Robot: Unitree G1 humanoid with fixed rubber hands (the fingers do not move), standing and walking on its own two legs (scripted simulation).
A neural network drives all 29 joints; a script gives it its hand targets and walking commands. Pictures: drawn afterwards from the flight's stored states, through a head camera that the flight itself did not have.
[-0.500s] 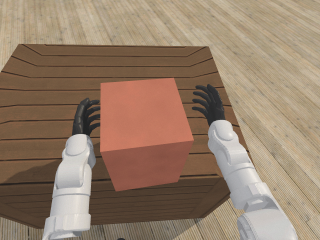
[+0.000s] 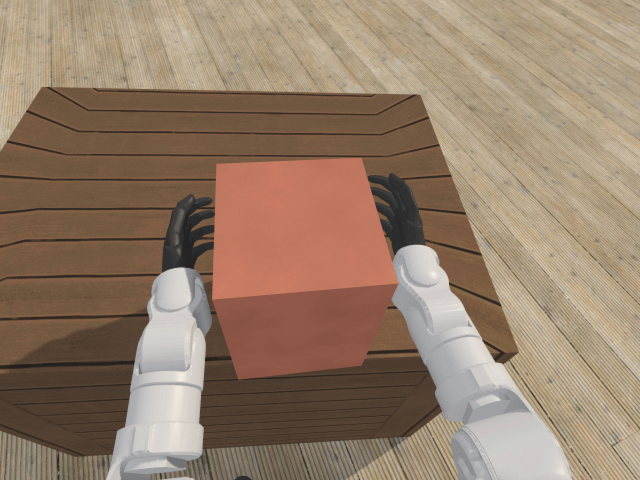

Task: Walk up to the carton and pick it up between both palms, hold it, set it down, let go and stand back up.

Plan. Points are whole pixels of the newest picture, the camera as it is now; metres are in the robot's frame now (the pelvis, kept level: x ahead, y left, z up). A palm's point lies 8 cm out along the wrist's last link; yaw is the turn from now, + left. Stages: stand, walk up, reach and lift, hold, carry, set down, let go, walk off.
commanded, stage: reach and lift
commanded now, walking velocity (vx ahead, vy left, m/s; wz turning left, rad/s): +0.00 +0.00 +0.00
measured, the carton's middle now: (296, 275) +0.36 +0.05 +0.02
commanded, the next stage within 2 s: none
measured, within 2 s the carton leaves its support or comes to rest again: leaves its support in 1.88 s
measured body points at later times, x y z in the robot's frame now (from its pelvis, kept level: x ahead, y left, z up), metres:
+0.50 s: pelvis -0.01 +0.00 +0.00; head +0.02 +0.02 +0.45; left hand +0.35 +0.18 +0.07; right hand +0.40 -0.09 +0.08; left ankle +0.06 +0.16 -0.75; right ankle -0.02 -0.11 -0.75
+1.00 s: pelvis +0.01 +0.00 +0.00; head +0.02 +0.01 +0.45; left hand +0.35 +0.18 +0.08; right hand +0.40 -0.09 +0.09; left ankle +0.06 +0.16 -0.75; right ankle -0.02 -0.11 -0.75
